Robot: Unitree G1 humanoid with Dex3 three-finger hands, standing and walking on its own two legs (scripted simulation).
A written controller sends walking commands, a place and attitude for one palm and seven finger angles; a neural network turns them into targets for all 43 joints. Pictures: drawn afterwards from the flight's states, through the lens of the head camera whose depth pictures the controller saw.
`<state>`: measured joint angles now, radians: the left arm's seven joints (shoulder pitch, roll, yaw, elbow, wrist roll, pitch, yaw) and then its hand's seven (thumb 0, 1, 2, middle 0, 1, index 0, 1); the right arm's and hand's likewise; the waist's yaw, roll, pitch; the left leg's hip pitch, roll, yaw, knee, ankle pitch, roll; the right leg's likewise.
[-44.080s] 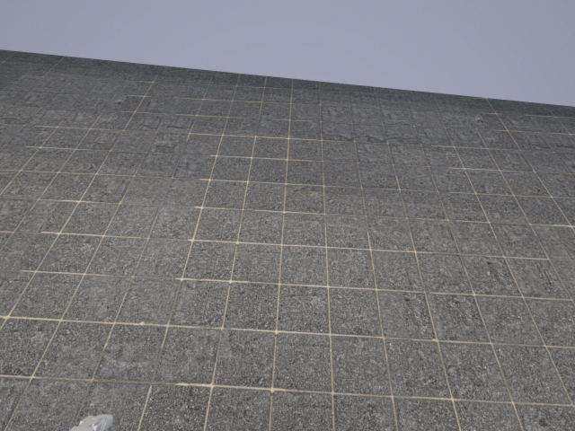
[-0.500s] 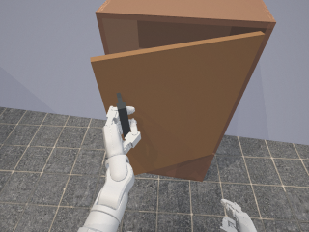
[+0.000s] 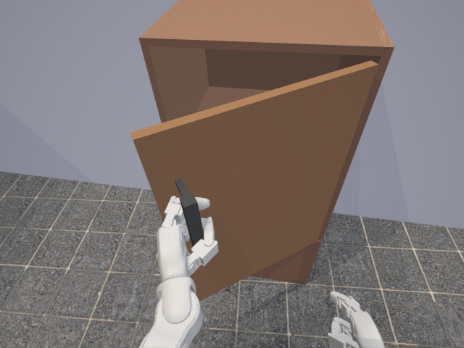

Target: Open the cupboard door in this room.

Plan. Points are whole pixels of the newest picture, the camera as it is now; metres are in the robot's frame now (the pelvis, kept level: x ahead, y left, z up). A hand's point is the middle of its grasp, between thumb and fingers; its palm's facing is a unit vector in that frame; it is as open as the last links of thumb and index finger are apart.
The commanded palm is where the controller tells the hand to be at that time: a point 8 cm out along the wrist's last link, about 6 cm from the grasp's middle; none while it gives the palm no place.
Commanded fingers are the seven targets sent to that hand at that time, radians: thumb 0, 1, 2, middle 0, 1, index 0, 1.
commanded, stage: open thumb and fingers to let go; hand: left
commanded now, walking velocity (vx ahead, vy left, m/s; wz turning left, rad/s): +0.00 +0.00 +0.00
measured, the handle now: (190, 218) +0.32 +0.08 +0.08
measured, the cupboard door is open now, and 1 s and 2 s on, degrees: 37 39 39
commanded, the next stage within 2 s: slide the hand sideways off the handle in 0.70 s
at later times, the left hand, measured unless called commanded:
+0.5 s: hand (201, 245) +0.27 +0.06 +0.08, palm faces +0.20 -0.98 +0.00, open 13.8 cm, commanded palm +0.23 +0.08 +0.08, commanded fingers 0.00 -0.50 0.30 -0.22 -0.70 -0.22 -0.70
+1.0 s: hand (201, 272) +0.23 +0.05 +0.07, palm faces -0.23 -0.97 -0.03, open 16.3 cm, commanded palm +0.22 +0.08 +0.08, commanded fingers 0.00 -0.50 0.30 -0.15 -0.30 -0.15 -0.30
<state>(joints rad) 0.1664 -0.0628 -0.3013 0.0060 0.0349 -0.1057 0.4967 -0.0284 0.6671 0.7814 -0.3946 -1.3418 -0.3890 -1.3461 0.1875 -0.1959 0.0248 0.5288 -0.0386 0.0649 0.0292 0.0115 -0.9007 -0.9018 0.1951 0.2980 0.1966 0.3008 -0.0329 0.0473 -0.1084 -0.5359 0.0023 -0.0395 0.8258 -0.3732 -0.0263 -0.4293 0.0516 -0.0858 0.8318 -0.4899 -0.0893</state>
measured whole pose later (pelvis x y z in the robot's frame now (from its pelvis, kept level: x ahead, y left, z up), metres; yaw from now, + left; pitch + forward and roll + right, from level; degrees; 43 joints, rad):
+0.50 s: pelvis +0.01 +0.00 +0.00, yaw +0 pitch +7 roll +1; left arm 0.25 -0.05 -0.31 -0.07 0.05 -0.14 0.46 0.00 -0.41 0.34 -0.28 -1.08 -0.28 -1.09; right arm 0.23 -0.20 0.01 0.49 -0.03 0.04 0.03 0.01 -0.90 -0.90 0.19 0.30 0.20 0.30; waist -0.02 0.04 -0.12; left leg -0.58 -0.01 -0.03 0.86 -0.39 -0.02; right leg -0.47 0.04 -0.08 0.87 -0.51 -0.08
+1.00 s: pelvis -0.01 +0.02 -0.01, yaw +0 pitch +6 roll +0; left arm 0.23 0.08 -0.32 -0.07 -0.04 -0.23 0.05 -0.01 -0.50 0.30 -0.17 -0.38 -0.12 -0.40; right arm 0.24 -0.23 0.02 0.45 0.00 0.02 0.04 0.01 -0.90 -0.90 0.20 0.30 0.20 0.30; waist -0.02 0.06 -0.09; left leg -0.61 -0.03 -0.03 0.89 -0.38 0.00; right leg -0.50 0.02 -0.08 0.90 -0.51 -0.06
